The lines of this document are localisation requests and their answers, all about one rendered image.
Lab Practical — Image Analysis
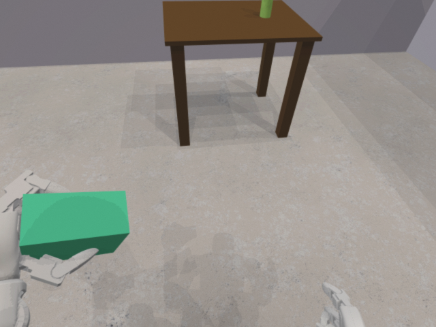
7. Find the table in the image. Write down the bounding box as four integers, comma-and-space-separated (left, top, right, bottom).
163, 0, 323, 146

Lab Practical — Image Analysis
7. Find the robot right hand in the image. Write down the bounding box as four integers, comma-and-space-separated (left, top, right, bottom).
316, 282, 366, 327

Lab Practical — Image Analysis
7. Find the robot left hand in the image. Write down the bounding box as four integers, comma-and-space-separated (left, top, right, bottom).
0, 170, 99, 287

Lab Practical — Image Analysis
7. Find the sponge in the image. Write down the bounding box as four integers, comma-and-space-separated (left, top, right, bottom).
19, 191, 129, 260

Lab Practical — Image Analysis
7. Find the robot left forearm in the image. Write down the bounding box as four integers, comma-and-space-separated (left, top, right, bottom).
0, 279, 30, 327

